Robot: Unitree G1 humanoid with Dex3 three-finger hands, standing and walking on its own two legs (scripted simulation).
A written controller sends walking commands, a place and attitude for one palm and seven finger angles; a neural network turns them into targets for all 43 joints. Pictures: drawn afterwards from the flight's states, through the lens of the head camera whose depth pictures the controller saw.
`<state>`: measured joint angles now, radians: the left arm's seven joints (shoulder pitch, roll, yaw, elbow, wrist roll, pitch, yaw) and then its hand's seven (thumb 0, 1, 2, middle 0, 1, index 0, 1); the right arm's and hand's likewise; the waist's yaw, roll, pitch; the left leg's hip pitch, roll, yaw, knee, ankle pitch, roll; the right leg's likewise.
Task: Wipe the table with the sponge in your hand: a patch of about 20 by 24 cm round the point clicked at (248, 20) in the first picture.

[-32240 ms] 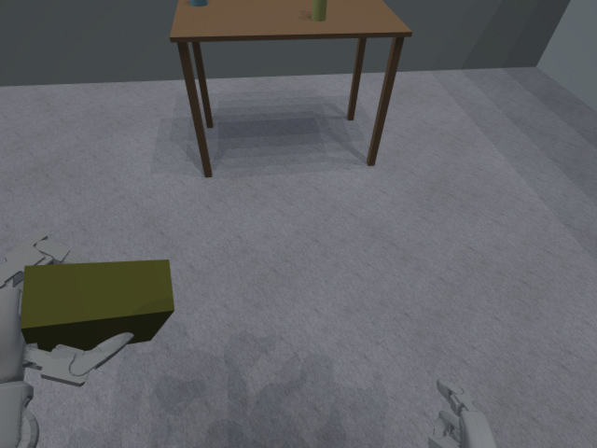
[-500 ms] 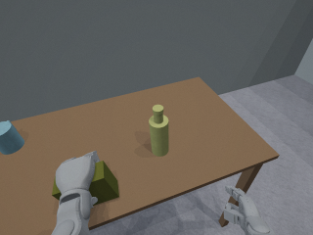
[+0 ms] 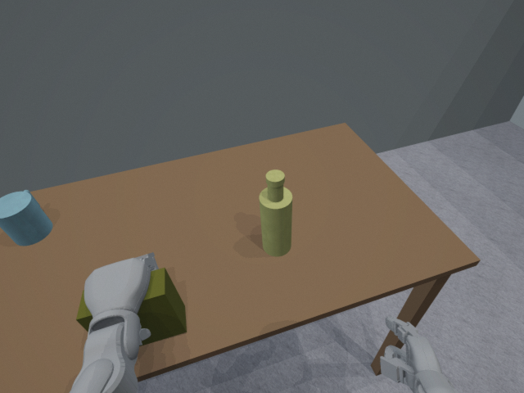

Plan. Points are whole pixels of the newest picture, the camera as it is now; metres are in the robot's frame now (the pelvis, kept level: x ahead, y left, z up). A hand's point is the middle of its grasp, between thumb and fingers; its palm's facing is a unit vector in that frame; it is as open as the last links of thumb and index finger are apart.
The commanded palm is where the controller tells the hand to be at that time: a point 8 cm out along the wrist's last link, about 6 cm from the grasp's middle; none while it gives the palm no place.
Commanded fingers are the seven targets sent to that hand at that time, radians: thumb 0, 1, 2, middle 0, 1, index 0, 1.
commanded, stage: wipe forward along the middle lane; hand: left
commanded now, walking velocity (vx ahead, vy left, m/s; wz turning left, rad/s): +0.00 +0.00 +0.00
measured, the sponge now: (141, 318) +0.22 +0.25 -0.02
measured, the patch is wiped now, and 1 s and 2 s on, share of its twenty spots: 1.00 1.00 1.00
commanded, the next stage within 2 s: slide back across to the first lane in 1.40 s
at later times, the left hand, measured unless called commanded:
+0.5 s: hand (128, 274) +0.28 +0.29 +0.02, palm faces -0.07 -0.04 -1.00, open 9.7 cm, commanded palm +0.26 +0.29 +0.05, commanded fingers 0.00 0.10 1.30 -1.20 -1.60 -1.20 -1.60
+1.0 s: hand (124, 250) +0.32 +0.31 +0.02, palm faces -0.09 +0.00 -1.00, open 9.7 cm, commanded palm +0.31 +0.31 +0.06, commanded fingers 0.00 0.10 1.30 -1.20 -1.60 -1.20 -1.60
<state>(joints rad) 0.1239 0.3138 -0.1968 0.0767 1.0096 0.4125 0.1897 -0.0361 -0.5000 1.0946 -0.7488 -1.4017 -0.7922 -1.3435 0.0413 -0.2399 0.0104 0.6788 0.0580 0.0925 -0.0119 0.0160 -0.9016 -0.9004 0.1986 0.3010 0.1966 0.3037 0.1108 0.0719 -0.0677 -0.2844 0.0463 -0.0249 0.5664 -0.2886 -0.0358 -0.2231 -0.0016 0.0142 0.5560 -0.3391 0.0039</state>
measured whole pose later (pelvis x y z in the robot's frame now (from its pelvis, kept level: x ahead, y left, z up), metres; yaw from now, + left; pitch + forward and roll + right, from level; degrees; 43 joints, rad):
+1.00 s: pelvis -0.03 +0.00 -0.01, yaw +1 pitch +8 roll -1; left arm -0.49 0.45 -0.03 0.85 1.03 0.17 0.25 0.02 -0.57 1.15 -0.79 -1.37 -0.83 -1.33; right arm 0.18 -0.26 -0.02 0.73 0.07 0.12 -0.05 0.01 -0.90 -0.90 0.20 0.30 0.20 0.30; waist 0.02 0.06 -0.10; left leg -0.55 0.05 -0.06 0.68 -0.27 -0.02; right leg -0.48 0.01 -0.01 0.67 -0.33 0.00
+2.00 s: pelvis -0.01 +0.02 -0.01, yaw +0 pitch +10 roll -2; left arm -0.52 0.53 0.08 0.89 1.05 0.15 0.26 0.00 -0.54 1.13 -0.76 -1.38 -0.79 -1.39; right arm 0.19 -0.26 -0.02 0.71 0.07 0.16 0.00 0.01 -0.90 -0.90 0.20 0.30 0.20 0.30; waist -0.02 0.04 -0.11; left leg -0.55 0.04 -0.03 0.69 -0.31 -0.01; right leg -0.46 0.00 0.02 0.61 -0.32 0.03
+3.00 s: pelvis +0.01 +0.04 -0.01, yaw +1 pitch +7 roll -2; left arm -0.04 0.51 0.04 0.33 0.98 0.23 0.23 -0.01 -0.46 1.08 -0.70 -1.42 -0.72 -1.45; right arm 0.11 -0.25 -0.01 0.64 0.07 0.13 -0.01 0.01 -0.90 -0.90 0.20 0.30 0.20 0.30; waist 0.06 0.05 -0.10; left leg -0.45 0.02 -0.04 0.68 -0.34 0.01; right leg -0.33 -0.02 0.00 0.56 -0.34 0.03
